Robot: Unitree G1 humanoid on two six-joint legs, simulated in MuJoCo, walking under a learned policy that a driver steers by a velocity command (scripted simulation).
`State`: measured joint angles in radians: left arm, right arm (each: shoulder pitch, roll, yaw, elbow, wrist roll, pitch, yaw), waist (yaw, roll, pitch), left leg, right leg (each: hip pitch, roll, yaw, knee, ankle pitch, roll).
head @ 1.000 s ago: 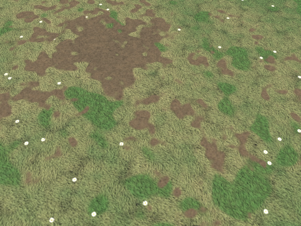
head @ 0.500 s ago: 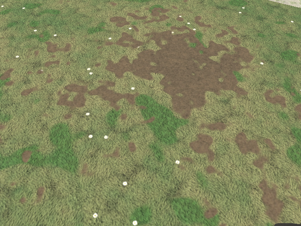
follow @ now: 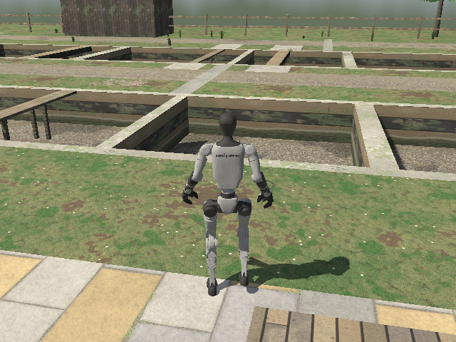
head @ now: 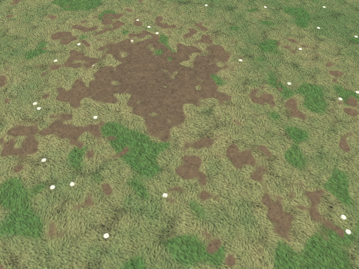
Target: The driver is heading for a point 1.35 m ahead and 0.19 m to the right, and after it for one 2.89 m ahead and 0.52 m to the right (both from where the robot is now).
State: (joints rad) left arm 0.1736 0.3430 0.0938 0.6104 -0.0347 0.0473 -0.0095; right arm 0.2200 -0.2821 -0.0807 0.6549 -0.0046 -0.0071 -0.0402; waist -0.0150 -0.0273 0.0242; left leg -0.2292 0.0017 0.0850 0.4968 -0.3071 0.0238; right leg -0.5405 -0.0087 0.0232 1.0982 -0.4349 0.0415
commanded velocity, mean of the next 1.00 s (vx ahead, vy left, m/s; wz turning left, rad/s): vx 0.83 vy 0.00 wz -0.22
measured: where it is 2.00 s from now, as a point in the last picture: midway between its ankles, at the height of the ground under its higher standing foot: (239, 71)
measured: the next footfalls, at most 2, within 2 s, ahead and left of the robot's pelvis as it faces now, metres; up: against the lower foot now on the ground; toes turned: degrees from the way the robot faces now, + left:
right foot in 0.30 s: +0.16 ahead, -0.22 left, +0.00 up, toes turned -22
left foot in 0.78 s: +0.62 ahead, -0.32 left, +0.00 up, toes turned -18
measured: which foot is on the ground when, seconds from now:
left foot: down 0.00-0.30, up 0.32-0.76, down 0.78-1.00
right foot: up 0.00-0.28, down 0.30-0.78, up 0.80-1.00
